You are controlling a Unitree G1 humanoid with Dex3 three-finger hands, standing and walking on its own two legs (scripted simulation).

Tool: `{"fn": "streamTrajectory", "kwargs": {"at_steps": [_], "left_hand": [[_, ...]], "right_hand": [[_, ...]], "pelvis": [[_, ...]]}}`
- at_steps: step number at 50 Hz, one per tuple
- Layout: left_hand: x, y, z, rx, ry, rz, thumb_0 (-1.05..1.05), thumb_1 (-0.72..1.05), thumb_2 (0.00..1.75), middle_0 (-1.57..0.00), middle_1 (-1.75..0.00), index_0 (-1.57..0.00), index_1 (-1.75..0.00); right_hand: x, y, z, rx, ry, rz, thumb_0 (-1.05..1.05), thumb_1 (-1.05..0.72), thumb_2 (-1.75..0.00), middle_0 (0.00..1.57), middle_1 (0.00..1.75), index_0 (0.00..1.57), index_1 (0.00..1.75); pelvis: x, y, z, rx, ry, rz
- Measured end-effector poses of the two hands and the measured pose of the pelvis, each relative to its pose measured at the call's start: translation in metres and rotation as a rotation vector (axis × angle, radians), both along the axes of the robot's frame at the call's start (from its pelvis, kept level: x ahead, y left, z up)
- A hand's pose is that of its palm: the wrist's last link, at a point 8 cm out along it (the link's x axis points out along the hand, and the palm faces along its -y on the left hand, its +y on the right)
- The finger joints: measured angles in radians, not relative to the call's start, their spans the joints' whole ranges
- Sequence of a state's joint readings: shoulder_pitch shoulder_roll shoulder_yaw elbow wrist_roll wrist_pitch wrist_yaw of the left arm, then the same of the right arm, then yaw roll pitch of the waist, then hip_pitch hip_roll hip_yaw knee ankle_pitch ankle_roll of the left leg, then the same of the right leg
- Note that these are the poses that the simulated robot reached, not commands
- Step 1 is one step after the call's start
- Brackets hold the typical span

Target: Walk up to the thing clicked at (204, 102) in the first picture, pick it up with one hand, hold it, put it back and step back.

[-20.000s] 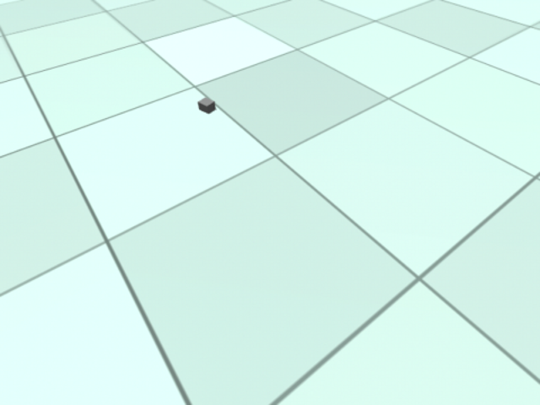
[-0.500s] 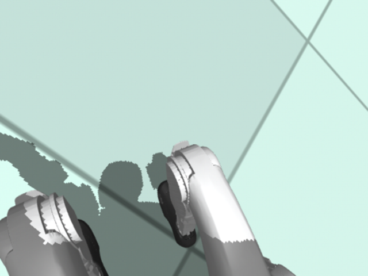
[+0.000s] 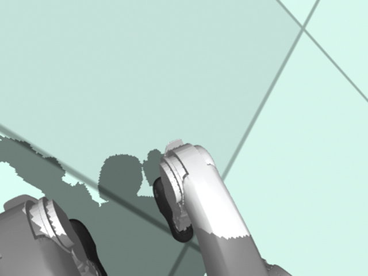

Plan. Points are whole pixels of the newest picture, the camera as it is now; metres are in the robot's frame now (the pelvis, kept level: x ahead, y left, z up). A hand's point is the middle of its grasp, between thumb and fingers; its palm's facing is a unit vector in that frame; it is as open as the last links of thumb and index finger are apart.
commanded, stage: close in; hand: left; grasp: from above
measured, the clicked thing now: out of the picture +0.48 +0.37 -0.31
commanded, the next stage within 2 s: rest palm in 0.04 s
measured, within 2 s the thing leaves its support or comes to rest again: neither
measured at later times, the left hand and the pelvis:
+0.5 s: hand out of the picture +0.46 +0.33 -0.25, palm faces -0.19 -0.40 -0.90, open 14.3 cm; pelvis +0.00 +0.00 +0.00, yaw -2 degrees
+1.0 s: hand out of the picture +0.47 +0.34 -0.26, palm faces -0.18 -0.38 -0.91, open 14.3 cm; pelvis +0.00 +0.01 +0.00, yaw -3 degrees
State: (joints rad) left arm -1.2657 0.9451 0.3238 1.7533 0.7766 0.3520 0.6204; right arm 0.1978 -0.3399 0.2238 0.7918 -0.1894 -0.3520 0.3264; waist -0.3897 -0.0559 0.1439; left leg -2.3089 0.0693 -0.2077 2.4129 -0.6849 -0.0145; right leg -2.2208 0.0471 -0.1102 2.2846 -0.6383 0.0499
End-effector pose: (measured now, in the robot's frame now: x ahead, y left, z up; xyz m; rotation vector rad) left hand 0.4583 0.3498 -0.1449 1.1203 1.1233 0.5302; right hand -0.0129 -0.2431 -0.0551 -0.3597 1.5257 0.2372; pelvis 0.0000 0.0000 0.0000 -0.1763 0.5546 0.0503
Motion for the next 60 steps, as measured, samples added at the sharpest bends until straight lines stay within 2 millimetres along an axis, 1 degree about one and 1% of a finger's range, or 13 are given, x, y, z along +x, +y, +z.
{"fn": "streamTrajectory", "kwargs": {"at_steps": [5,13,22,26,37,48,60], "left_hand": [[0.005,0.001,-0.005,0.002,-0.016,-0.022,0.0,-0.58,1.06,-0.12,-1.01,-0.09,-1.04],[0.009,-0.007,-0.015,-0.003,-0.003,-0.044,0.0,-0.58,1.11,-0.12,-1.01,-0.09,-1.05],[0.005,-0.013,-0.037,-0.011,0.007,-0.012,0.0,-0.59,1.08,-0.12,-0.97,-0.08,-1.02],[0.006,-0.013,-0.045,-0.008,0.002,-0.017,0.0,-0.59,1.07,-0.12,-0.96,-0.08,-1.01],[0.012,-0.007,-0.047,0.004,-0.007,-0.006,0.0,-0.58,1.04,-0.09,-0.98,-0.08,-1.0],[0.016,-0.006,-0.052,0.003,-0.01,-0.046,0.0,-0.57,1.02,-0.08,-0.97,-0.08,-1.0],[0.014,-0.006,-0.065,-0.008,-0.015,-0.009,0.0,-0.58,1.04,-0.08,-0.94,-0.08,-0.99]], "right_hand": [[0.007,-0.003,0.001,-0.015,-0.013,0.027,0.0,-0.91,-0.9,0.2,0.3,0.2,0.3],[0.011,-0.005,0.008,-0.024,-0.013,0.05,0.0,-0.91,-0.9,0.2,0.3,0.2,0.3],[0.001,0.001,0.017,-0.023,0.024,0.062,0.0,-0.91,-0.9,0.2,0.3,0.2,0.3],[-0.005,0.005,0.019,-0.023,0.045,0.063,0.0,-0.91,-0.9,0.2,0.3,0.2,0.3],[-0.008,0.017,0.021,-0.021,0.05,0.069,0.0,-0.91,-0.9,0.2,0.3,0.2,0.3],[-0.003,0.017,0.024,-0.039,0.033,0.085,0.01,-0.92,-0.9,0.2,0.3,0.2,0.3],[0.0,0.017,0.034,-0.048,0.058,0.108,0.01,-0.92,-0.91,0.2,0.3,0.2,0.3]], "pelvis": [[0.0,0.001,-0.002,-0.008,-0.004,0.001],[0.002,0.003,-0.002,-0.019,-0.012,0.0],[0.0,0.004,-0.002,-0.033,-0.027,-0.007],[-0.001,0.005,-0.003,-0.041,-0.034,-0.009],[-0.001,0.01,-0.004,-0.064,-0.045,-0.013],[-0.003,0.012,-0.005,-0.077,-0.056,-0.016],[-0.002,0.012,-0.002,-0.086,-0.051,-0.018]]}}
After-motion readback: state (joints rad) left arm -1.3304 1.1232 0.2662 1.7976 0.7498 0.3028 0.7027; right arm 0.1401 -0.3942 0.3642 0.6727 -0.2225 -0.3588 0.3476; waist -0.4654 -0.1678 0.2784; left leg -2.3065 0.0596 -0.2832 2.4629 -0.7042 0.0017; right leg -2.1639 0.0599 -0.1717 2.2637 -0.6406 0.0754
